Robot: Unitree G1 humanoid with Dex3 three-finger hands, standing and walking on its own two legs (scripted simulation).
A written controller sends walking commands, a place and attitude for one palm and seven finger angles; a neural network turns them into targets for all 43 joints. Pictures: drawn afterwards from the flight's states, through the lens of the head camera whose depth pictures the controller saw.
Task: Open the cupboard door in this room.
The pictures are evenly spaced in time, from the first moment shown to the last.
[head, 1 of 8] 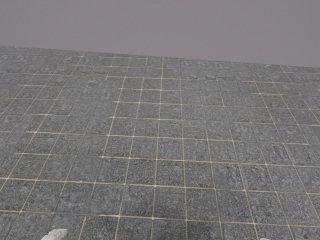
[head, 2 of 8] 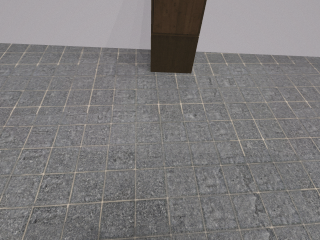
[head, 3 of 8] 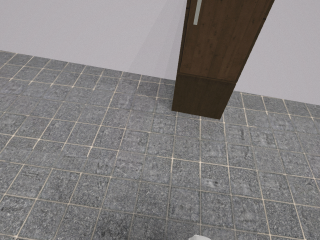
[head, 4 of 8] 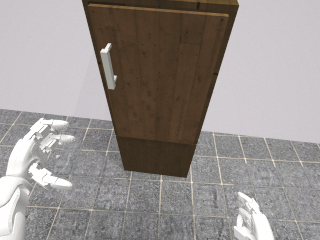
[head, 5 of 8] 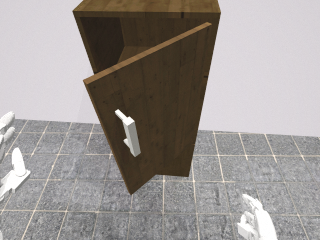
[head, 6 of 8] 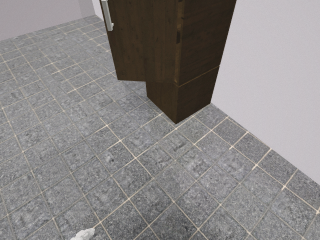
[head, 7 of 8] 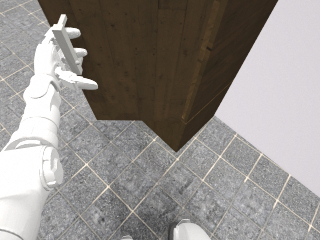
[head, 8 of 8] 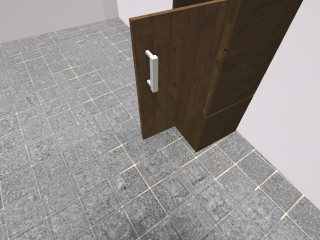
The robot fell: no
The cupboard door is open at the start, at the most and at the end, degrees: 0 91 88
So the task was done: yes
